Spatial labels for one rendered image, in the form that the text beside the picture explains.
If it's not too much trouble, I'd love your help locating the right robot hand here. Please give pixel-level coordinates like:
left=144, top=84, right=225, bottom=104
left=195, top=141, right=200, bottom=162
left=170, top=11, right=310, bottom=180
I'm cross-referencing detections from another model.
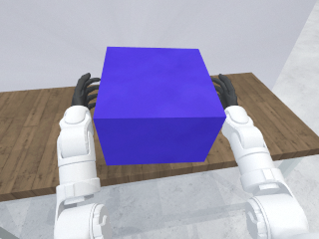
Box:
left=210, top=74, right=238, bottom=110

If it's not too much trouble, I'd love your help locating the left robot hand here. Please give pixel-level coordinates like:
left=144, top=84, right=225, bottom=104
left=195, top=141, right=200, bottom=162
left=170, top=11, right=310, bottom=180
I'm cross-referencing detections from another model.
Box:
left=71, top=73, right=101, bottom=110

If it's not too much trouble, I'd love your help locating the left robot upper arm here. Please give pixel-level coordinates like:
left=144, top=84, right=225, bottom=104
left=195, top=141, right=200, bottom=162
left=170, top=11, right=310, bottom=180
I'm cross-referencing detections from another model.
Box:
left=55, top=203, right=113, bottom=239

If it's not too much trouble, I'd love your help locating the robot right forearm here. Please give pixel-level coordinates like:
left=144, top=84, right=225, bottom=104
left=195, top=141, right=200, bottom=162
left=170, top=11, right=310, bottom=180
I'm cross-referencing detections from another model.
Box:
left=221, top=106, right=309, bottom=230

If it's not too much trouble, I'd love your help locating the table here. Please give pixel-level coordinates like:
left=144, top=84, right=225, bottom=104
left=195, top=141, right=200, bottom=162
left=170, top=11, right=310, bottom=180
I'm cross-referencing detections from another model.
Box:
left=0, top=72, right=319, bottom=239

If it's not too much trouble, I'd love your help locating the right robot upper arm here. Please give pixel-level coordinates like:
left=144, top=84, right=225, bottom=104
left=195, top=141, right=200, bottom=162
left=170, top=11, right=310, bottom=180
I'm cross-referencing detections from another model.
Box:
left=244, top=193, right=319, bottom=239

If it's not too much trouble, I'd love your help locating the robot left forearm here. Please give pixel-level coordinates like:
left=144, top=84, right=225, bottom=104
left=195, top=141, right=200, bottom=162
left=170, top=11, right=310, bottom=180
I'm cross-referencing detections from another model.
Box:
left=54, top=106, right=101, bottom=239

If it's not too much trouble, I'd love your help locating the carton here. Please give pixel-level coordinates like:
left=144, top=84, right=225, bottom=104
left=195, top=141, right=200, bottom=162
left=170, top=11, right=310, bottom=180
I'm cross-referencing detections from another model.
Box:
left=93, top=47, right=227, bottom=166

